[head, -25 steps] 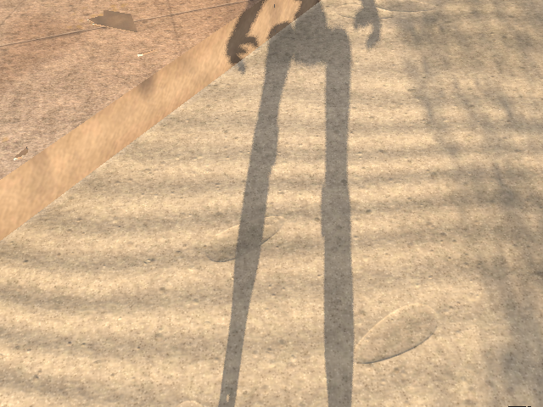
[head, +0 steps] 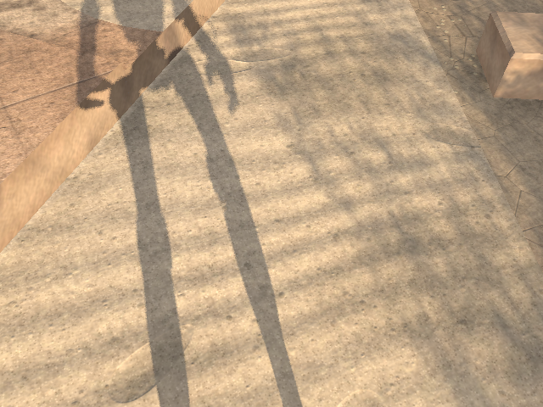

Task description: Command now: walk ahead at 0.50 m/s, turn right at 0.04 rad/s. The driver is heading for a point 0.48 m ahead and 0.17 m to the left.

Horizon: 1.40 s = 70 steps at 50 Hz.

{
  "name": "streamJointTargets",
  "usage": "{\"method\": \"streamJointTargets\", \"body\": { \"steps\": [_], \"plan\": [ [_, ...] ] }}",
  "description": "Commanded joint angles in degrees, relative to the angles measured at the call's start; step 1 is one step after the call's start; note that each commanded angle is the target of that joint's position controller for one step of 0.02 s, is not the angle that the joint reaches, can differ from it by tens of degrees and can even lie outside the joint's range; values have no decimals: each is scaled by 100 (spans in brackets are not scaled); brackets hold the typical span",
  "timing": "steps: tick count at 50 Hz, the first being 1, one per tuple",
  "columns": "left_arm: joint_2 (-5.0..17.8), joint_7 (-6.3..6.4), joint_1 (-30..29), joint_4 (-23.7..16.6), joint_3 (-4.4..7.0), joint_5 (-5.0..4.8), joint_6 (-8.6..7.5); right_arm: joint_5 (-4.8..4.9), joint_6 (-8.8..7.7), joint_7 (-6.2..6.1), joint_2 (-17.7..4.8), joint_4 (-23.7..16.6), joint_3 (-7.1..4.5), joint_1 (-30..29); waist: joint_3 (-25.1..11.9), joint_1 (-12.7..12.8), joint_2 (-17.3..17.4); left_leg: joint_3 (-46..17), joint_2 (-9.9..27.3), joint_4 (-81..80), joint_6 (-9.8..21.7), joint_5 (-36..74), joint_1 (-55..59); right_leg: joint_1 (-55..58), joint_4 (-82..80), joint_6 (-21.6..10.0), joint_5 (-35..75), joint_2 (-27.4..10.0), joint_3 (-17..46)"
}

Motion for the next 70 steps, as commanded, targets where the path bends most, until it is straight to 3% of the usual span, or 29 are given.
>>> {"method": "streamJointTargets", "body": {
  "steps": [1, 6, 8, 10, 11, 12, 13, 14, 16, 18, 26, 30, 32, 34, 35, 36, 37, 38, 39, 40, 42, 46, 53, 55, 57, 58, 59, 61, 70],
  "plan": [
    [80, -46, -498, -505, -41, 34, -165, 88, -52, -41, -994, -356, -205, -300, 75, 68, 704, -1119, 1332, -922, 1012, 1059, -60, -5, -1125, 92, 819, -71, -68],
    [245, -158, -1175, -663, 3, -66, -282, 165, 87, -82, -1139, -148, -228, 219, 120, -79, 753, -1264, 1444, -594, 847, 985, 76, 705, -2231, 141, 1311, 237, -85],
    [407, -168, -1021, -637, 76, -79, -328, 169, 147, -115, -1205, -121, -252, 223, 43, 128, 829, -1451, 1539, -306, 709, 975, 193, 1183, -2553, 20, 1095, 278, -62],
    [734, -91, -57, -363, 259, -25, -343, 123, 164, -126, -1031, -139, -187, 196, -506, 666, 720, -1174, 1128, 829, 423, 1577, -157, 2802, -2835, -253, 979, 226, -99],
    [1137, -18, 907, -262, 375, 95, -331, -5, 136, -114, -648, -328, -45, 90, -1350, 1104, 147, -880, 737, 2496, 181, 546, -1084, 4330, -2661, -628, 949, -821, 871],
    [1502, -33, 1244, -129, 460, 120, -233, 79, 55, -131, -156, -465, 103, 790, -2094, 852, -1465, -332, 104, 4289, -124, -2083, -2895, 5748, -3125, -1388, -139, -2085, 3046],
    [988, -53, 1241, -109, 344, 81, -218, 202, 40, -147, -716, -378, -38, 623, -1757, 985, -1009, -784, 339, 5113, -153, -2197, -3465, 5366, -3495, -1395, -1008, -1960, 3486],
    [726, -51, 945, -94, 254, 32, -227, 247, 51, -142, -969, -476, -135, 191, -1025, 953, -696, -780, 537, 5310, -130, -1699, -3719, 4768, -3600, -1209, -897, -1772, 2676],
    [380, -81, 322, -60, 147, 55, -252, 145, 123, -147, -847, -524, -159, -135, -378, 660, -405, -663, 843, 5026, -197, -976, -3439, 3683, -3930, -1063, 66, -1319, 1586],
    [292, -82, 50, 22, 151, 97, -320, 155, 249, -113, -622, -547, -152, -95, -147, 420, -480, -640, 1002, 4819, -247, -640, -3001, 3033, -4271, -1024, 668, -1137, 914],
    [740, 27, 135, 424, 321, 54, -359, 100, 326, 80, -327, -1000, -44, -1112, 231, 545, -21, -350, 975, 2804, -273, 1101, -2911, 2914, -4628, -981, 1713, -1060, -703],
    [958, 44, 437, 636, 397, -61, -256, 100, 345, 193, -408, -1321, -42, -1755, 421, 716, 45, -86, 890, 2103, -51, 989, -2911, 3462, -4484, -822, 1787, -1238, -1052],
    [1061, 49, 474, 717, 425, -113, -168, 60, 353, 230, -491, -1451, -82, -1860, 436, 644, 17, 114, 696, 1864, 124, 513, -2707, 3714, -4025, -716, 2908, -1282, -1203],
    [1214, 92, 424, 741, 447, -166, -70, -25, 346, 226, -753, -1362, -239, -1170, -108, 173, -139, 445, 180, 1613, 350, 253, -1534, 3736, -2716, -535, 5034, -1130, -1354],
    [1111, 107, 425, 739, 393, -175, -55, -31, 342, 166, -1031, -1129, -399, -333, -597, -268, 7, 445, -50, 1191, 518, 1012, -224, 3283, -1586, -314, 4947, -857, -1503],
    [797, 102, 613, 618, 258, 39, -100, -35, 395, 22, -1527, -1014, -530, 288, -1208, -408, 809, -707, 836, 1347, 819, 3011, 1507, 1879, 147, 26, 2461, -484, -1543],
    [184, 10, 1336, 480, 13, 166, -194, -154, 366, -20, -1963, -1206, -484, -101, -2174, 296, 2021, -3545, 2575, 1098, 2078, 4186, 2978, 19, 2185, 387, -2582, 497, -883],
    [823, -31, 1025, 747, 141, -12, -232, -92, 357, 22, -1437, -1287, -367, 42, -2837, -217, 919, -3470, 2565, 839, 2080, 4235, 2781, 173, 2568, 354, -2517, 309, 145],
    [890, -36, 531, 598, 175, -192, -216, -68, 324, 54, -1204, -1188, -281, -217, -1949, -151, 829, -2476, 2300, 822, 1847, 4450, 2209, -224, 2445, 300, -2173, 80, 37],
    [752, 27, 342, 595, 135, -128, -204, 14, 298, 55, -1000, -1115, -235, -486, -1302, 19, 482, -1923, 1949, 706, 1536, 4091, 1464, -321, 1973, 273, -1775, -134, -58],
    [740, 121, 373, 681, 164, -29, -54, -48, 297, 28, -803, -1136, -161, -985, -850, 383, 569, -1383, 1630, 273, 1309, 3811, 148, 390, 1472, 311, -1211, -301, -40],
    [449, 230, 636, 809, 121, 61, 161, -150, 197, -2, -766, -986, -141, -1321, -883, 681, 646, -795, 1475, -50, 1337, 4013, -630, 1111, 495, 463, -554, -205, -62],
    [447, 203, -149, 757, 93, 39, 258, -170, 343, -94, -704, -531, -71, -1264, -591, 368, 831, -852, 1371, -237, 1092, 1555, -615, 1652, -1508, 406, 214, -122, -31],
    [421, 183, -132, 791, 95, 79, 240, -115, 379, -80, -609, -427, -17, -1319, -482, 458, 794, -943, 1306, -54, 949, 908, -641, 2022, -2228, 290, 322, -38, -108],
    [584, 179, -102, 815, 104, 192, 189, -117, 369, -74, -392, -286, 74, -1059, -438, 457, 442, -859, 906, 267, 436, 144, -807, 2721, -3064, 109, 1734, -306, 194],
    [931, 210, -206, 779, 162, 163, 194, -200, 336, -57, -423, -204, 57, -652, -475, 117, -127, -642, 521, 476, 214, -410, -1032, 2999, -2873, -63, 2401, -627, 416],
    [860, 193, -365, 890, 177, 87, 221, -172, 352, -77, -355, -164, 67, -560, -472, -2, -591, -349, 287, 379, 65, -541, -781, 2569, -2861, -226, 1418, -513, 371],
    [415, 128, -439, 938, 75, 103, 200, -132, 444, -140, -531, -176, 40, -1094, -287, 288, -248, -297, 319, 510, 5, -227, -484, 2166, -3020, -79, 811, -246, 225],
    [467, 157, -423, 1463, 44, 50, 128, -75, 557, -204, -523, 225, 14, -1090, -390, 367, 137, -358, 442, 572, 17, 967, -164, 2610, -2812, -52, 1733, -52, 19]
  ]
}}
